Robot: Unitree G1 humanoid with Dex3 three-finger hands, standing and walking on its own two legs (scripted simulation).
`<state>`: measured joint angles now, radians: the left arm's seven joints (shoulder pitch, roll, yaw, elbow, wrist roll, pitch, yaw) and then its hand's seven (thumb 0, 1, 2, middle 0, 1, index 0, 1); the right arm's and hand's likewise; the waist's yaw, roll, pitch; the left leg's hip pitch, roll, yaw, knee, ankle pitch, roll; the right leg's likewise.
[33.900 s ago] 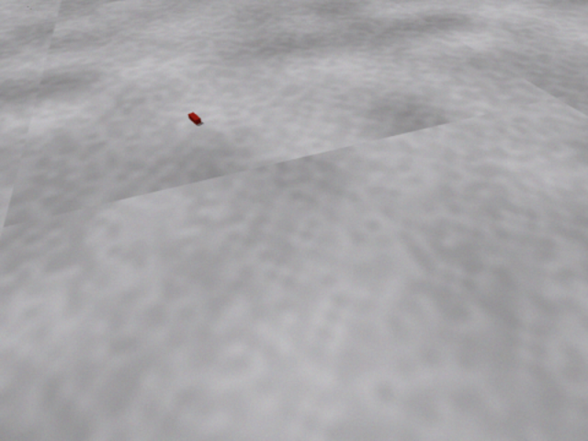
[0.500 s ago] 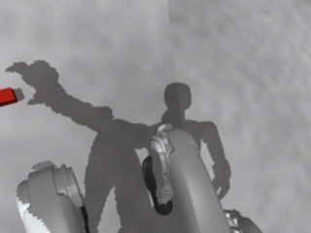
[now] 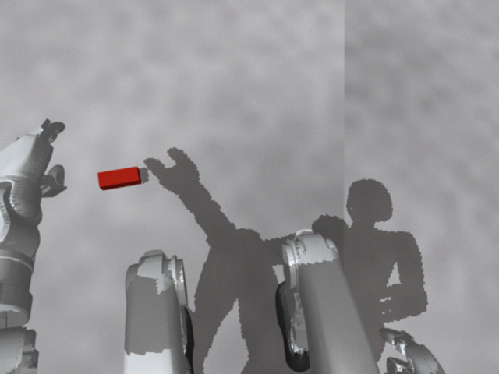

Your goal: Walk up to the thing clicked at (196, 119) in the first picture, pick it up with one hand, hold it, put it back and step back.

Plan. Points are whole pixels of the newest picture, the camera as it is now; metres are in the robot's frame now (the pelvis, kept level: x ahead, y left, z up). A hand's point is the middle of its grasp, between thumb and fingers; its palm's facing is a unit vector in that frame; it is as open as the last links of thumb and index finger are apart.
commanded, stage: home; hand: left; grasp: from above
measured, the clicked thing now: (120, 178) +0.52 +0.26 -0.40
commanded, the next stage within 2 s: none
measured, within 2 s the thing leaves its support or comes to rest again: neither
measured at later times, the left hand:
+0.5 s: hand (38, 269) +0.29 +0.20 +0.09, palm faces +0.04 -0.94 -0.33, open 7.4 cm
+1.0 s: hand out of the picture +0.22 +0.18 +0.26, palm faces +0.16 -0.96 -0.21, open 7.4 cm
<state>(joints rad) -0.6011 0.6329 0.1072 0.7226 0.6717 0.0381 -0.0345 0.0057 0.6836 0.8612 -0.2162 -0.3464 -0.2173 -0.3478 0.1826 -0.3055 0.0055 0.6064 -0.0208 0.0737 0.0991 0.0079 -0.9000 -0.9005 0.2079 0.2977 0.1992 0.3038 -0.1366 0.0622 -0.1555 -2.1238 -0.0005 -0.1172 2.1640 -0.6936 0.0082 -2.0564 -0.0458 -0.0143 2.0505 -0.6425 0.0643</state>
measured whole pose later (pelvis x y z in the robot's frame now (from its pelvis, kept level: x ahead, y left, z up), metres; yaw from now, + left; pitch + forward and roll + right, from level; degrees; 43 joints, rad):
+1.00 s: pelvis +0.08 -0.01 +0.30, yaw +6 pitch +11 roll -3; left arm 0.51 0.22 0.03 -0.15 -0.07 0.47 0.04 0.01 0.90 0.90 -0.20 -0.30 -0.20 -0.30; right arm 0.29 -0.22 0.04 0.52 0.02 -0.20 -0.18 0.02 -0.90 -0.90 0.21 0.30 0.20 0.30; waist -0.05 0.06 -0.18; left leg -0.72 0.05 -0.06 1.02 -0.50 -0.03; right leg -0.68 -0.03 -0.06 0.94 -0.45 0.04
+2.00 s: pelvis +0.08 -0.02 +0.30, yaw +6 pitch +10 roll -3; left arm 0.49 0.22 0.03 -0.12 -0.05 0.47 0.01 0.02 0.91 0.90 -0.20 -0.30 -0.20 -0.30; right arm 0.28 -0.22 0.03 0.56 0.01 -0.25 -0.18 0.02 -0.90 -0.90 0.21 0.30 0.20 0.30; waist -0.04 0.05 -0.16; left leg -0.68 0.05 -0.06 1.01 -0.50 -0.03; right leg -0.65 -0.03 -0.06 0.94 -0.45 0.03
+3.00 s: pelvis +0.09 -0.02 +0.30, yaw +6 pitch +10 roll -3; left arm 0.50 0.23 0.03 -0.15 -0.06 0.47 0.02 0.02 0.91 0.90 -0.20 -0.30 -0.20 -0.30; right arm 0.29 -0.22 0.02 0.55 0.01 -0.23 -0.18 0.02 -0.90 -0.90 0.21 0.30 0.20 0.30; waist -0.04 0.05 -0.16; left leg -0.69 0.05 -0.06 1.03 -0.52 -0.03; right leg -0.66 -0.03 -0.06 0.96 -0.48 0.03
